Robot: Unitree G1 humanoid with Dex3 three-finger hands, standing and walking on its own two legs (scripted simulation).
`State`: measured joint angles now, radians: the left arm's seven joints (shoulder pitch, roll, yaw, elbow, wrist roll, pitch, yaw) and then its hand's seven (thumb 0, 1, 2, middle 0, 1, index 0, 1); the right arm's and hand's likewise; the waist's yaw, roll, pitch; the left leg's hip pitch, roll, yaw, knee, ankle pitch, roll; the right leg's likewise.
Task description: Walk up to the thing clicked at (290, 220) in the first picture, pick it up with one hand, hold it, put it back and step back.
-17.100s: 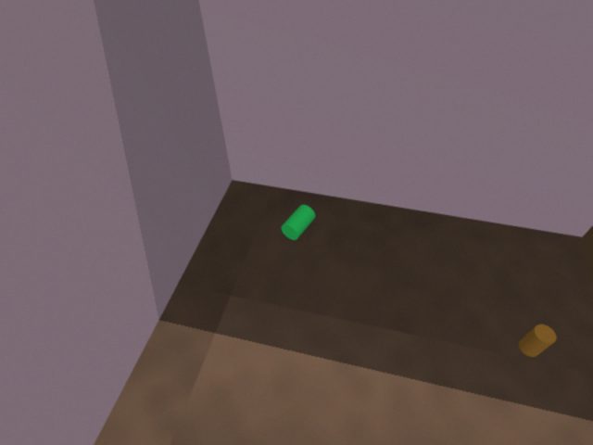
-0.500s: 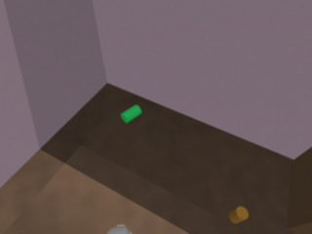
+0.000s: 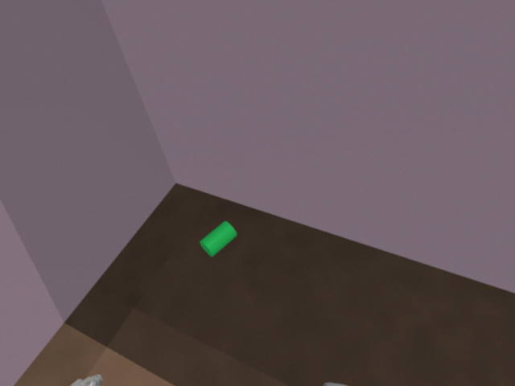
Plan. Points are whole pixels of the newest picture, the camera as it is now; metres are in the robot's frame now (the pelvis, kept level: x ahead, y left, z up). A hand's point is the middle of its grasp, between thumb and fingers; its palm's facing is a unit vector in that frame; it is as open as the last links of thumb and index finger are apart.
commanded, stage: walk up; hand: left
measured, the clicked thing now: (218, 238) +0.80 +0.26 -0.71
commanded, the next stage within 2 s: none
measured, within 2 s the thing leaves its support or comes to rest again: neither
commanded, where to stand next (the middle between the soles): +0.43 +0.01 m, yaw +2 degrees
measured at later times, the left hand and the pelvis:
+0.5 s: hand (111, 351) +0.21 +0.31 -0.15, palm faces -0.02 -0.95 -0.32, open 7.4 cm; pelvis +0.17 +0.04 +0.01, yaw +2 degrees
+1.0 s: hand (146, 263) +0.37 +0.26 -0.10, palm faces -0.01 -0.90 -0.44, open 7.4 cm; pelvis +0.30 -0.01 +0.01, yaw +1 degrees
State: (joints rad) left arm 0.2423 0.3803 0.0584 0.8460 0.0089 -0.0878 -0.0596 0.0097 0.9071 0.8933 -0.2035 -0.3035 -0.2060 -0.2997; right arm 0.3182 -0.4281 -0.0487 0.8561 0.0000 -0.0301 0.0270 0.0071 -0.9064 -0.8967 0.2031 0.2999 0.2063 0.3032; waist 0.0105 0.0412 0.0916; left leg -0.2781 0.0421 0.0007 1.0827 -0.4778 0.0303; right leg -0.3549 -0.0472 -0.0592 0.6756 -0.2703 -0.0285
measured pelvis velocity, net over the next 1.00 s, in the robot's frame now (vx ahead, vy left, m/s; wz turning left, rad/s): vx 0.30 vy -0.01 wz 0.01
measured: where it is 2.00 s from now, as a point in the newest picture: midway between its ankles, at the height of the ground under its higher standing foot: (279, 351)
